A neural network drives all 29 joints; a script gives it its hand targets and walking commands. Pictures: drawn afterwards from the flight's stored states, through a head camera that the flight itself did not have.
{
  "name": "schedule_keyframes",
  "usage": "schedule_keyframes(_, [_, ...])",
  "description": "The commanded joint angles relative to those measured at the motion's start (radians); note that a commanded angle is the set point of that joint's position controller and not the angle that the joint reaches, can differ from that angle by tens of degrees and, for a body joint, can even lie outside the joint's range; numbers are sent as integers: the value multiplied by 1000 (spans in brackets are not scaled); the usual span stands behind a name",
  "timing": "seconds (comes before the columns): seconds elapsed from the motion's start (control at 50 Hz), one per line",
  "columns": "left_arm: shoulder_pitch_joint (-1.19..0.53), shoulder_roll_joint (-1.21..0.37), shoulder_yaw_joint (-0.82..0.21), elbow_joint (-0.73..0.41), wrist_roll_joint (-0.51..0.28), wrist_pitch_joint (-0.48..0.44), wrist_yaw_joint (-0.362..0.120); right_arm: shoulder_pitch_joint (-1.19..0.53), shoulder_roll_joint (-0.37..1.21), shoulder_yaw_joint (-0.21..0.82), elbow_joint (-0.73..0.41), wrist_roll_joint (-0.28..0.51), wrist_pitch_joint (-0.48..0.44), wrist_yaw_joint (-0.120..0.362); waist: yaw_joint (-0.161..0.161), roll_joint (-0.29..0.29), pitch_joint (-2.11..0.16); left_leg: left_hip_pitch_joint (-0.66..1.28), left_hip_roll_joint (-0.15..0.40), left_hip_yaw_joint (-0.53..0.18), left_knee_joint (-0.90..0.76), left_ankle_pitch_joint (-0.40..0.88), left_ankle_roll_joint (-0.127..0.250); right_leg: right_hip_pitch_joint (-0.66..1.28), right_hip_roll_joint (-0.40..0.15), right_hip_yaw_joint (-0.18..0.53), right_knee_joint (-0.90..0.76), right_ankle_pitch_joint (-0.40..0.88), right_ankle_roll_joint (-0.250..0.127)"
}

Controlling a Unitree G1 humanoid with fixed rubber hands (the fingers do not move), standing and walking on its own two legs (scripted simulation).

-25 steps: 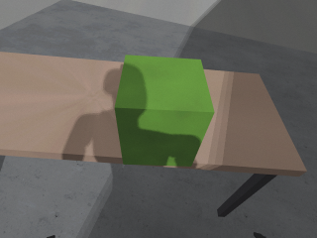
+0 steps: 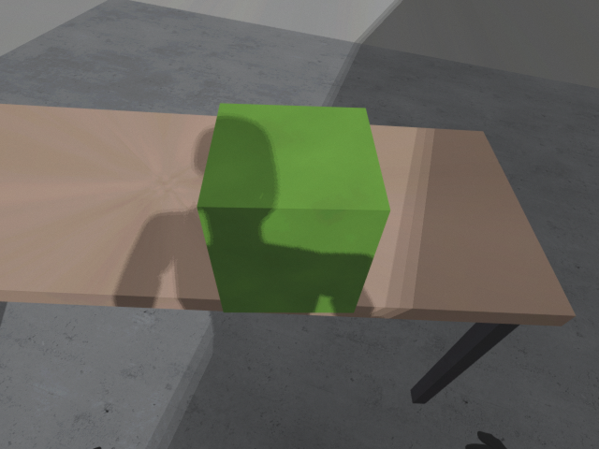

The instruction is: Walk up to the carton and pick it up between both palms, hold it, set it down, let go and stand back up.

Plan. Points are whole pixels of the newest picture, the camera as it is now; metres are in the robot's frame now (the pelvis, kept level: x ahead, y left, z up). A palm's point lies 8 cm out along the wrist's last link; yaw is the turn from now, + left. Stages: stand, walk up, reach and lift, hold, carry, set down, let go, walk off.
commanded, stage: walk up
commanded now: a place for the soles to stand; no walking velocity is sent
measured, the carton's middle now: (291, 214) +0.43 +0.02 +0.05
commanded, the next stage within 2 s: none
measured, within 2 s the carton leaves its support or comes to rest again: neither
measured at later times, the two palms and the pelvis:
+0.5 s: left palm out of the picture +0.08 +0.28 -0.11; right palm out of the picture +0.10 -0.30 -0.11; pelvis +0.00 -0.02 +0.00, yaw -1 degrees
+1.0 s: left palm out of the picture +0.08 +0.28 -0.10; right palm out of the picture +0.06 -0.31 -0.11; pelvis -0.01 -0.02 +0.00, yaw -3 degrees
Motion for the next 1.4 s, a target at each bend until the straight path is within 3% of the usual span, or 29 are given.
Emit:
schedule_keyframes(0.0, [-15, 222, 45, -26, 33, -31, 7, -77, -232, -91, -98, 16, -18, -11, -31, -20, -20, 128, 68, -57, -47, -115, 47, -111, -127, 201, -133, 164, -94])
schedule_keyframes(0.08, [-47, 195, 39, -48, 20, -30, 10, -35, -257, -100, -77, 1, -25, -11, -41, 31, -11, 194, 83, -82, -86, -65, 55, -185, -120, 223, -157, 173, -79])
schedule_keyframes(0.12, [-39, 226, 52, -46, 26, -30, 12, -47, -238, -95, -89, 11, -26, -6, -35, -28, -41, 204, 110, -98, -83, -14, 67, -143, -99, 164, -118, 168, -73])
schedule_keyframes(0.22, [-8, 181, 55, -45, 13, -23, 12, -18, -301, -103, -72, -1, -29, -11, -9, 115, -59, 193, 182, -108, -107, 118, 104, -101, -31, 33, 41, 222, -38])
schedule_keyframes(0.26, [20, 214, 60, -39, 21, -22, 12, -27, -291, -109, -83, 7, -27, -17, -22, 31, -89, 183, 193, -95, -80, 119, 128, -76, -37, 25, 45, 242, -35])
schedule_keyframes(0.28, [36, 198, 63, -43, 20, -21, 12, -29, -300, -104, -93, 1, -28, -17, -14, 100, -102, 179, 174, -80, -69, 144, 114, -43, -50, 46, 36, 253, -41])
schedule_keyframes(0.36, [13, 208, 58, -34, 25, -17, 11, -52, -292, -112, -107, 7, -21, -15, -15, 52, -27, 117, 182, -97, -93, -2, 110, -90, -48, 54, 31, 210, -48])
schedule_keyframes(0.38, [35, 212, 66, -23, 23, -15, 13, -69, -268, -102, -112, 6, -16, -15, 7, 81, -17, 103, 148, -66, -62, -62, 90, -86, -76, 97, -29, 161, -72])
schedule_keyframes(0.42, [8, 231, 59, -38, 34, -26, 9, -59, -251, -100, -110, 13, -15, -13, -26, -49, -26, 132, 68, -28, 15, -77, 48, -103, -137, 227, -141, 205, -107])
schedule_keyframes(0.44, [-1, 229, 66, -36, 30, -31, 9, -72, -234, -93, -113, 17, -12, -12, -25, -2, -42, 161, 32, -22, 30, -127, 31, -125, -171, 313, -189, 172, -124])
schedule_keyframes(0.48, [-27, 246, 67, -43, 29, -30, 13, -33, -240, -92, -97, 13, -13, -10, -32, -55, -57, 119, 8, -56, 6, -129, 20, -65, -179, 354, -198, 202, -138])
schedule_keyframes(0.58, [-30, 217, 52, -54, 17, -32, 23, 19, -254, -104, -66, 5, -35, -16, -41, 41, -161, 284, 123, -106, -63, 313, 65, -29, -96, 151, -21, 444, -66])
schedule_keyframes(0.6, [-23, 193, 59, -43, 17, -27, 19, 9, -273, -102, -57, 10, -39, -16, -32, 13, -202, 313, 157, -98, -64, 344, 74, -15, -82, 118, 10, 425, -61])
schedule_keyframes(0.66, [-29, 178, 50, -37, 16, -13, 20, 11, -281, -116, -72, 4, -34, -22, -25, 120, -112, 316, 227, -100, -62, 496, 133, -134, -27, -4, 121, 266, -29])
schedule_keyframes(0.74, [33, 159, 54, -35, 19, -11, 7, -44, -290, -111, -90, 5, -16, -23, 6, 141, -56, 140, 235, -84, -118, 121, 141, -57, -26, -26, 15, 33, -48])
schedule_keyframes(0.78, [14, 202, 68, -38, 26, -15, 0, -50, -267, -94, -116, 6, -11, -19, 12, 27, -20, 41, 149, -45, -132, -231, 94, -46, -63, 68, -51, 49, -71])
schedule_keyframes(0.82, [8, 243, 78, -20, 44, -10, -5, -61, -270, -98, -108, 5, -9, -14, -8, -29, 56, 42, 91, -25, -57, -352, 57, -135, -100, 201, -194, -107, -76])
schedule_keyframes(0.86, [-50, 227, 65, -33, 37, -10, 0, -44, -258, -101, -92, 4, -10, -9, -29, -58, 67, 81, 17, -35, -29, -251, 29, -205, -135, 326, -281, -216, -111])
schedule_keyframes(0.88, [-62, 241, 67, -32, 35, -17, 3, -11, -233, -94, -84, 11, -15, -8, -29, -73, 5, 136, 25, -41, -29, -164, 28, -166, -162, 345, -269, -115, -117])
schedule_keyframes(0.96, [-36, 212, 62, -39, 21, -31, 13, 14, -242, -95, -71, 14, -33, -11, -26, 18, -162, 209, 39, -47, -74, 77, 28, 37, -127, 241, -98, 410, -97])
schedule_keyframes(1.0, [-22, 206, 50, -39, 23, -27, 16, 35, -243, -98, -55, 18, -28, -22, -38, -56, -170, 218, 61, -54, -46, 164, 31, 63, -99, 186, -52, 533, -98])
schedule_keyframes(1.02, [-31, 185, 56, -48, 15, -22, 15, 48, -256, -88, -65, 15, -32, -21, -40, -59, -222, 252, 70, -68, -50, 212, 41, 70, -98, 184, -37, 536, -89])
schedule_keyframes(1.06, [-19, 170, 43, -45, 11, -25, 15, 28, -274, -98, -54, -4, -31, -23, -20, 93, -130, 273, 151, -111, -118, 179, 79, -87, -64, 124, 50, 350, -67])
schedule_keyframes(1.14, [-28, 173, 50, -45, 20, -17, 8, -10, -303, -106, -80, -3, -31, -18, -23, 99, -35, 192, 269, -164, -181, 89, 174, -115, -13, -4, 49, 19, -27])
schedule_keyframes(1.18, [6, 177, 51, -26, 22, -24, 1, -41, -283, -98, -86, -5, -27, -14, 7, 131, -55, 148, 178, -84, -143, -48, 123, -56, -25, 40, -39, 94, -46])
schedule_keyframes(1.22, [13, 208, 61, -16, 35, -30, 2, -4, -275, -97, -95, 10, -21, -15, -6, -5, -45, 123, 133, -43, -88, -121, 90, -29, -62, 97, -82, 187, -62])
schedule_keyframes(1.3, [22, 247, 75, -28, 39, -34, 12, 23, -237, -88, -72, 3, -10, -6, -5, -58, -80, 27, -37, -60, 31, -280, 23, 58, -203, 484, -252, 58, -171])
schedule_keyframes(1.34, [2, 246, 68, -26, 29, -32, 19, 59, -229, -83, -57, 11, -17, -7, -13, -74, -81, 55, -19, -87, -68, -232, 24, 106, -186, 410, -216, 153, -153])
schedule_keyframes(1.38, [-55, 203, 46, -39, 22, -26, 13, 95, -252, -93, -44, 11, -36, -17, -61, -120, -122, 214, 42, -98, -172, 43, 46, 48, -127, 263, -149, 330, -88])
